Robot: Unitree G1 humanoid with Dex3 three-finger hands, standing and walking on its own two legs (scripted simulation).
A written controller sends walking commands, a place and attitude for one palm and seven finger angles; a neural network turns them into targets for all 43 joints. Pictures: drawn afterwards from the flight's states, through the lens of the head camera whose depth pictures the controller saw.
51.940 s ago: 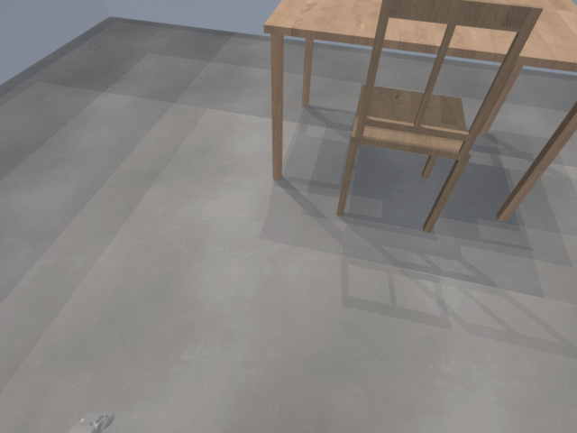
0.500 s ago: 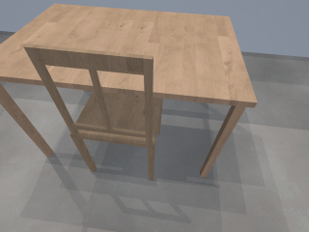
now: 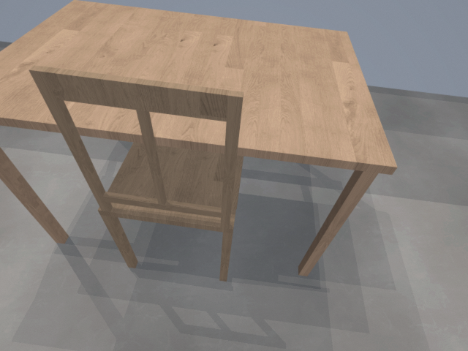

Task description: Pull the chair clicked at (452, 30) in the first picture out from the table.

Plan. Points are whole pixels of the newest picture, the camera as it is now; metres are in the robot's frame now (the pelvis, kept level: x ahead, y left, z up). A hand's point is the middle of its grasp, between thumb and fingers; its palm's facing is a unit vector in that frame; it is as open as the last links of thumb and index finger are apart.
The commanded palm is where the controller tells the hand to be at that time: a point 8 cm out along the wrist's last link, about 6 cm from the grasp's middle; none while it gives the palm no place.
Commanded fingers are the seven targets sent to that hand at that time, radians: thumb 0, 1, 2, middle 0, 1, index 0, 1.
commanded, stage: shuffle to correct the standing spot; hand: left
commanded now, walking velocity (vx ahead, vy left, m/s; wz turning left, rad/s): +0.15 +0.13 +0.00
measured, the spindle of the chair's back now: (154, 163) +0.53 +0.25 -0.06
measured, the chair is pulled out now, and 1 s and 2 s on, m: -0.10 -0.10 -0.10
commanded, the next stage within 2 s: come to a stop and stand still in 0.50 s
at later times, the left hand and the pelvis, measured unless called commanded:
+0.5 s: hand out of the picture +0.14 +0.21 -0.16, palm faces +0.07 -0.97 -0.24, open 7.2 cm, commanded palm none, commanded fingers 0.00 0.90 0.90 -0.20 -0.30 -0.20 -0.30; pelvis +0.08 +0.02 +0.01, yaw +1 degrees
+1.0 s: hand out of the picture +0.12 +0.27 -0.17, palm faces +0.03 -0.98 -0.21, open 7.4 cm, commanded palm none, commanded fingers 0.00 0.90 0.90 -0.20 -0.30 -0.20 -0.30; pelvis +0.10 +0.08 +0.01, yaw +0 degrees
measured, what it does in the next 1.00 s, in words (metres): walks ahead: right foot, then left foot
